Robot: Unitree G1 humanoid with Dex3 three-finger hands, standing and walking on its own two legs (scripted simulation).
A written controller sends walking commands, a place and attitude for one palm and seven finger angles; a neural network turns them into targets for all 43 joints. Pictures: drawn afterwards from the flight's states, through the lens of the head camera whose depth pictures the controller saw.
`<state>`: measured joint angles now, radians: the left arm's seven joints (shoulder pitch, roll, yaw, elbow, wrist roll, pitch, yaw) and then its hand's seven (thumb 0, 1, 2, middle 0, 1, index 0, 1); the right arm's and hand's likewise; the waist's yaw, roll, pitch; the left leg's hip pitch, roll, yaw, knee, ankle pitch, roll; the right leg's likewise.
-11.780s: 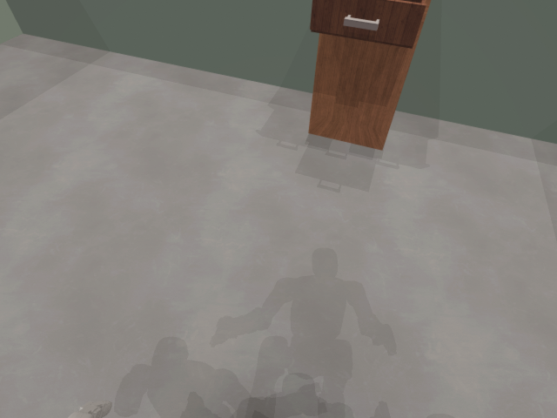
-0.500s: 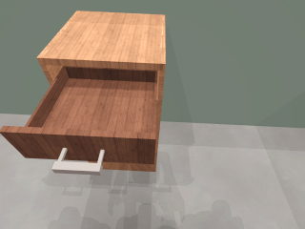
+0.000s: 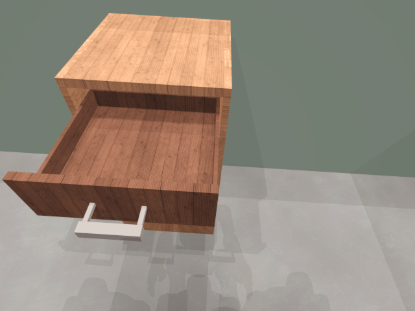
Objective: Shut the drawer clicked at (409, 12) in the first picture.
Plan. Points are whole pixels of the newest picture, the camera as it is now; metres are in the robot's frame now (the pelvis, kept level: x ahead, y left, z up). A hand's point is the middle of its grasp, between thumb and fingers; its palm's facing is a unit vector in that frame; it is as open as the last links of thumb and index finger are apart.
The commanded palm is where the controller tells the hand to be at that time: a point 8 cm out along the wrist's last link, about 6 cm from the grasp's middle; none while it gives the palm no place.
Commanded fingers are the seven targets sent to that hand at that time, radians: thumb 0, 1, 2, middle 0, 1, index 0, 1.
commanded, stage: raise the hand and make a fist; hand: left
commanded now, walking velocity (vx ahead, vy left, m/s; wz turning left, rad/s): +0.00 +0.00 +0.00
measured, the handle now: (113, 220) +0.28 +0.21 +0.01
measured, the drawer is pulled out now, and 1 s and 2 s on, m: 0.30 0.29 0.29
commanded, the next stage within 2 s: bring the fist close to the handle in 1.96 s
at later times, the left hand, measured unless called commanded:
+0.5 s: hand out of the picture +0.11 +0.15 -0.03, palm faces +0.08 -1.00 -0.05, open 6.0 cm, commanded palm +0.09 +0.22 -0.02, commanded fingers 0.00 0.90 0.90 -0.66 -0.80 -0.66 -0.80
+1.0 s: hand (105, 305) +0.13 +0.17 +0.02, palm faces +0.05 -1.00 -0.08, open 3.5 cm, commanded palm +0.08 +0.22 +0.04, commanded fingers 0.00 0.90 0.90 -1.16 -1.34 -1.16 -1.34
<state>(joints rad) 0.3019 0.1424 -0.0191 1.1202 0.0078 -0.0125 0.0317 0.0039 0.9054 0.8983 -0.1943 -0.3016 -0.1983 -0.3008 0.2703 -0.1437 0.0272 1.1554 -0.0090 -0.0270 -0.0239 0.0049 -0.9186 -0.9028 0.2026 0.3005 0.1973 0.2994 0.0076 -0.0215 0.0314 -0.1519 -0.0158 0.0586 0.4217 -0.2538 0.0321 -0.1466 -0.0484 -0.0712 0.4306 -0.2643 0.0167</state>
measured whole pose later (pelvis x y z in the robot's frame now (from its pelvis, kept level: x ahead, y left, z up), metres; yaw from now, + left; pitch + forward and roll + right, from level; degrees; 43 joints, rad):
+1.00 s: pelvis -0.02 -0.03 -0.05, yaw +1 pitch +8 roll -1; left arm 0.67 0.23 0.22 -0.21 -0.31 -0.34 -0.29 0.02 0.90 0.90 -0.96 -1.14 -0.97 -1.13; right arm 0.28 -0.24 -0.03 0.60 0.05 -0.28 -0.06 0.01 -0.90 -0.90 0.21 0.30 0.20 0.30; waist 0.00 0.03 -0.10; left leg -0.61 0.04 0.01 0.91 -0.44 -0.01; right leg -0.57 -0.02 -0.11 0.88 -0.44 -0.03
